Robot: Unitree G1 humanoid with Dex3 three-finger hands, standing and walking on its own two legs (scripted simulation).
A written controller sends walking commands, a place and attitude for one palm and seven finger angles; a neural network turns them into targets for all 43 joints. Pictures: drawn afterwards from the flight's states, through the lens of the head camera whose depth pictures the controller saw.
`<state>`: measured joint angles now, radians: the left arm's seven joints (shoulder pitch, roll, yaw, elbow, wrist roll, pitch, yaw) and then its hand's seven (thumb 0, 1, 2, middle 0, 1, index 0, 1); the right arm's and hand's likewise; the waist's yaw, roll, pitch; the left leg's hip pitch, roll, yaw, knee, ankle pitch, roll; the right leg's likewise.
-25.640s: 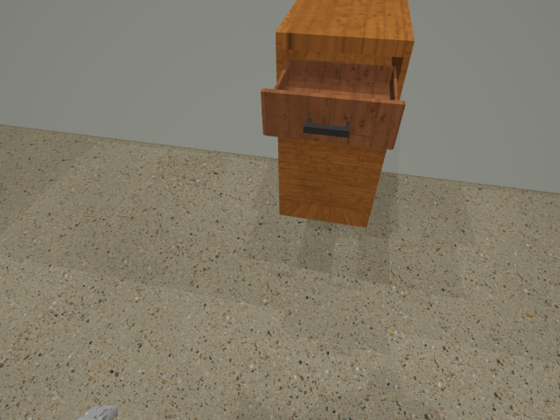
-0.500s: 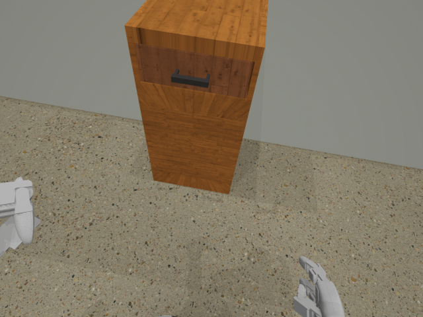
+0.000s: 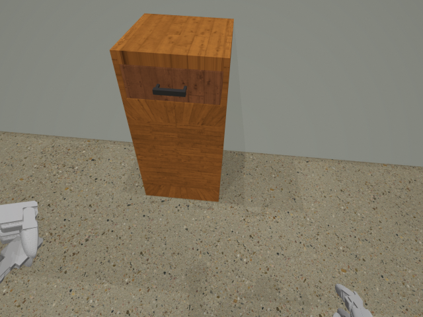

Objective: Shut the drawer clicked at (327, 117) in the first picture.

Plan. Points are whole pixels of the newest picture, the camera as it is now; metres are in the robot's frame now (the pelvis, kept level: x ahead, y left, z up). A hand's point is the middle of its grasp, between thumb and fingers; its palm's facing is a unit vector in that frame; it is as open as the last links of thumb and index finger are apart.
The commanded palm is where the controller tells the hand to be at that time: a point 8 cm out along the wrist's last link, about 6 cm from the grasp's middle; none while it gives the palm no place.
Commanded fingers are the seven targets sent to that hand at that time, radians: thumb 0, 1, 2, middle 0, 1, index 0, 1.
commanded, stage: stop stepping back and stand still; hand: left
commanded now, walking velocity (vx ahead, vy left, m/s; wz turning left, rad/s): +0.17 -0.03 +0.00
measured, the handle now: (170, 89) +0.91 +0.18 -0.03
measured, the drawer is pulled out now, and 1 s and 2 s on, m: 0.00 0.00 0.00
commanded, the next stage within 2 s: let the arm hang, fingers relaxed in 0.26 s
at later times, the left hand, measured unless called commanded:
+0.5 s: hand (85, 285) +0.19 +0.24 -0.03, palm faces +0.15 -0.90 -0.41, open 3.1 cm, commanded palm none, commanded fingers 0.00 0.90 0.90 -1.08 -1.25 -1.08 -1.25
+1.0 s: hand out of the picture -0.03 +0.21 -0.16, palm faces +0.05 -0.97 -0.25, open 6.0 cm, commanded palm none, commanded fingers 0.00 0.90 0.90 -0.20 -0.30 -0.20 -0.30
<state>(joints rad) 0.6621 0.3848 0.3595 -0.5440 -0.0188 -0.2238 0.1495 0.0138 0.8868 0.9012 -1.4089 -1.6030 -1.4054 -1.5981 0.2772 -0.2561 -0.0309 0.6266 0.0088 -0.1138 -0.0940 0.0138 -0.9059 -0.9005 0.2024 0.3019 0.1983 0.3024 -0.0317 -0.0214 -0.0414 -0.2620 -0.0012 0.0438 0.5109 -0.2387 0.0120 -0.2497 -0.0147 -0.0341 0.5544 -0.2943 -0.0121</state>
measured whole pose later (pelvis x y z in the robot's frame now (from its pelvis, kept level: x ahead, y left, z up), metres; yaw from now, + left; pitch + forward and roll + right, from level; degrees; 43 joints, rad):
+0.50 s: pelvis +0.00 +0.01 -0.02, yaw +3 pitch +0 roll +0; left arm 0.32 0.29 0.12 0.21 0.04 0.00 0.02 0.00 0.90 0.90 -1.34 -1.55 -1.34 -1.54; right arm 0.22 -0.22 -0.02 0.78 -0.02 -0.03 0.01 0.01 -0.90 -0.90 0.21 0.30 0.20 0.30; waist -0.02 0.05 -0.05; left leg -0.35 -0.01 0.01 0.69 -0.33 0.01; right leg -0.33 -0.02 -0.06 0.70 -0.37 -0.02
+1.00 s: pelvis -0.01 +0.01 +0.01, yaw +2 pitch -2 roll +0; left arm 0.31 0.19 0.01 1.09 0.01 0.02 0.02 0.01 0.91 0.90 -0.45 -0.60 -0.45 -0.58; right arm 0.29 -0.16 -0.01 1.05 -0.02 0.02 -0.02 0.01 -0.91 -0.90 0.20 0.30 0.20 0.30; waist 0.00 0.04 0.06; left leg -0.22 0.00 0.02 0.46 -0.20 0.01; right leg -0.19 0.00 -0.05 0.44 -0.22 -0.02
